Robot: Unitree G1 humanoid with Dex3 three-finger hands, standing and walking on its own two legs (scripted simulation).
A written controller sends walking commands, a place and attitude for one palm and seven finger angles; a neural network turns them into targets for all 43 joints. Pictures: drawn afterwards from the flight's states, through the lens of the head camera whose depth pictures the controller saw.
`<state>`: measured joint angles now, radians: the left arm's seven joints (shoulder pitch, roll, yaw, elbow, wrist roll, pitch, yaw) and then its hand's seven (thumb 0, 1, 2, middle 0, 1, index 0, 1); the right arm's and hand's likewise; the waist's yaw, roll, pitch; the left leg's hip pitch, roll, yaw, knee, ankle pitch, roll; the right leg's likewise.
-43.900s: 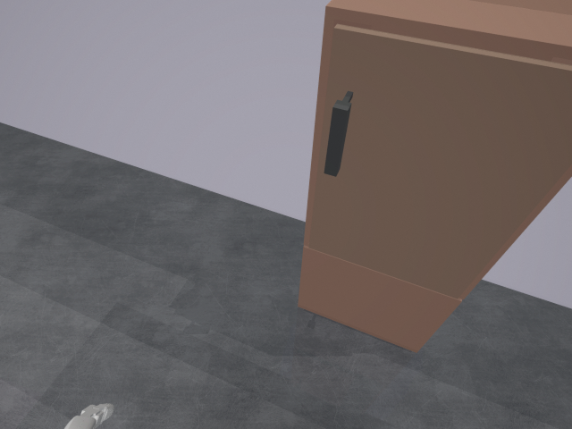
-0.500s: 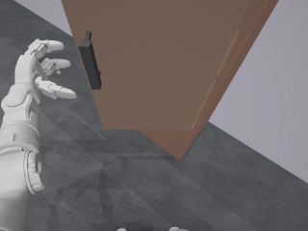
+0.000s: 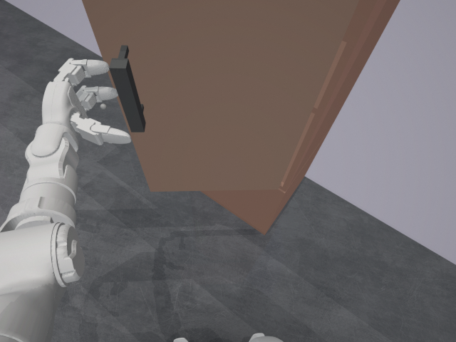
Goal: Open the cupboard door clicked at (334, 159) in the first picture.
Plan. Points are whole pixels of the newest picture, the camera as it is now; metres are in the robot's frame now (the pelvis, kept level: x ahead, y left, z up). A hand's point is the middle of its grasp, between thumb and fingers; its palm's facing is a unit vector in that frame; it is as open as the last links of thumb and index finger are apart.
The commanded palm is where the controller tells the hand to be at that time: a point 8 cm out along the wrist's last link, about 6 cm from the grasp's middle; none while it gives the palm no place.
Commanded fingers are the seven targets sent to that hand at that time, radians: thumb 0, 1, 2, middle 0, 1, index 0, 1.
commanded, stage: slide the fingers in behind the handle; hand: left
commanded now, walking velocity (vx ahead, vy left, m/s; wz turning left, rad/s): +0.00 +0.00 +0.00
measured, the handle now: (131, 91) +0.54 +0.14 +0.12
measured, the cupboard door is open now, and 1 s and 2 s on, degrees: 39 39 38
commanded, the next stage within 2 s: close the thumb around the handle in 1.14 s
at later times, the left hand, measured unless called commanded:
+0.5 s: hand (123, 107) +0.49 +0.15 +0.12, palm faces -0.01 -1.00 +0.00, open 14.0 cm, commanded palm +0.46 +0.20 +0.12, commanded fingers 0.00 -0.50 0.30 -0.30 -1.20 -0.30 -1.20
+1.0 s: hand (132, 108) +0.49 +0.13 +0.12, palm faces -0.01 -1.00 +0.00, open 14.0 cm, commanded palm +0.46 +0.18 +0.12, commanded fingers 0.00 -0.50 0.30 -0.30 -1.20 -0.30 -1.20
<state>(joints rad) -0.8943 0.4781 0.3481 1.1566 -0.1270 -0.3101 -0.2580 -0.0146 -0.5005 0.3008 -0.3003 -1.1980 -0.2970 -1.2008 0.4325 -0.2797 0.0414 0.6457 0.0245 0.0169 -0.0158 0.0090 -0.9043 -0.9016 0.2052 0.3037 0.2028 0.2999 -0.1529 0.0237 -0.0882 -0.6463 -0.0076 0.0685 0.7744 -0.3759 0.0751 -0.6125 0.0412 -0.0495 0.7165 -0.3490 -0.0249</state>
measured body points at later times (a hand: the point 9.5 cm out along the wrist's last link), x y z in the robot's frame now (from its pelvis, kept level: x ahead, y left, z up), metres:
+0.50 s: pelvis +0.00 -0.01 +0.00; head +0.08 -0.01 +0.44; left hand +0.48 +0.20 +0.12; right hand +0.03 -0.28 -0.11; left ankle +0.00 +0.07 -0.71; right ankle -0.01 -0.11 -0.71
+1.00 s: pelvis +0.00 -0.02 +0.00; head +0.07 -0.02 +0.45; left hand +0.48 +0.19 +0.12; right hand +0.03 -0.28 -0.12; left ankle +0.00 +0.07 -0.71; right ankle -0.01 -0.11 -0.71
